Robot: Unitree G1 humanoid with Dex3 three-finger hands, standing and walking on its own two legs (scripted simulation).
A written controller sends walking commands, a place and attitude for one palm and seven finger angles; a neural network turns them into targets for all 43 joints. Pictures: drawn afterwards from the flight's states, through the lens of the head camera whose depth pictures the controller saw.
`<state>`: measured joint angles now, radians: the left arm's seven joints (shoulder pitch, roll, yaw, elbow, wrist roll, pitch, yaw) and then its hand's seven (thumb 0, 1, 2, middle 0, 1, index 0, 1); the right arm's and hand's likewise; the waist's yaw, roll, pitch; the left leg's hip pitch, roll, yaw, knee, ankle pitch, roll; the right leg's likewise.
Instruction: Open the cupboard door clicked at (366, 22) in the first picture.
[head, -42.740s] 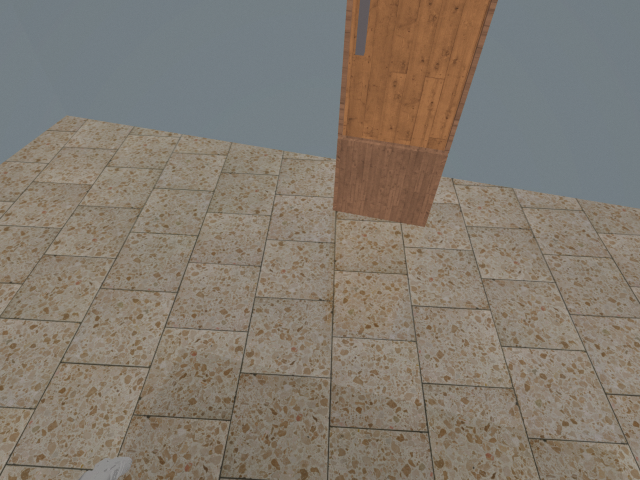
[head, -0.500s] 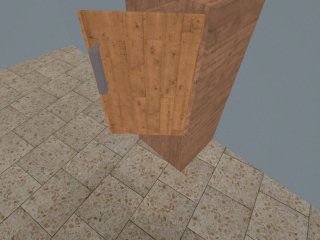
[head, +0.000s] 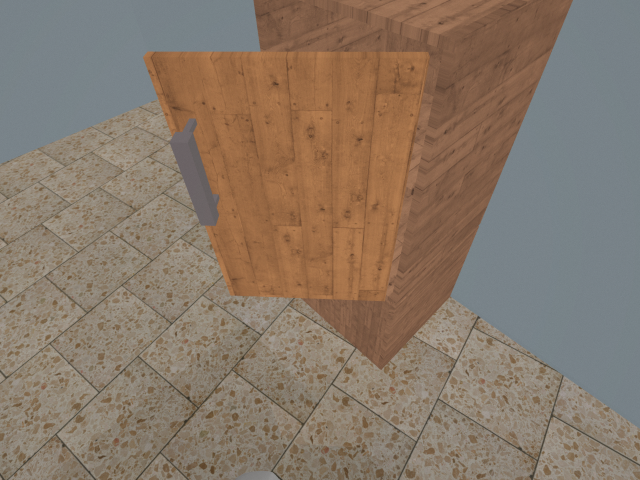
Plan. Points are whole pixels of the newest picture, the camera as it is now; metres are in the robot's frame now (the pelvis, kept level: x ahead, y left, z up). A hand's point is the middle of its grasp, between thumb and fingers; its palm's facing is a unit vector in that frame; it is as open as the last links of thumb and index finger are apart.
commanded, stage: come to a stop and stand still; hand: left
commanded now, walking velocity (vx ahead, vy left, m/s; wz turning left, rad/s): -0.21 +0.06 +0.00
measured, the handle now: (200, 174) +0.55 +0.24 +0.07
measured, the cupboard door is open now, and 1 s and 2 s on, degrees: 42 42 42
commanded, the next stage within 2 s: look again from close up in 0.86 s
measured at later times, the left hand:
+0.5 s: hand out of the picture +0.03 +0.21 -0.17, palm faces +0.02 -0.97 -0.24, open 7.4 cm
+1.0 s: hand out of the picture -0.08 +0.16 -0.18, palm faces +0.07 -0.98 -0.16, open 7.4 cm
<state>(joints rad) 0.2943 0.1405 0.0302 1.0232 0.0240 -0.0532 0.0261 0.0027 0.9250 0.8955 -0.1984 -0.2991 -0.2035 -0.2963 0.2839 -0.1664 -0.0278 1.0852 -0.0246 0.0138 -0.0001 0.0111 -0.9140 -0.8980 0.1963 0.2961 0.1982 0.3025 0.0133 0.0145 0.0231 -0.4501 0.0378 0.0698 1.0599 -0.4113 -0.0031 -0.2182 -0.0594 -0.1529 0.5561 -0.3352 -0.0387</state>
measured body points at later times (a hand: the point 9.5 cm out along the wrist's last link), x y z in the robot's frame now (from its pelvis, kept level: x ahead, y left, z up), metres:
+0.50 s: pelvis -0.02 +0.01 +0.00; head +0.00 +0.01 +0.45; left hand +0.03 +0.26 -0.15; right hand +0.06 -0.21 -0.15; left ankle +0.08 +0.13 -0.74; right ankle -0.07 -0.10 -0.71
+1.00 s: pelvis -0.03 +0.00 +0.00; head -0.01 +0.01 +0.45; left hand -0.08 +0.21 -0.16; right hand -0.01 -0.23 -0.15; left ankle -0.03 +0.11 -0.74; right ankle -0.06 -0.10 -0.73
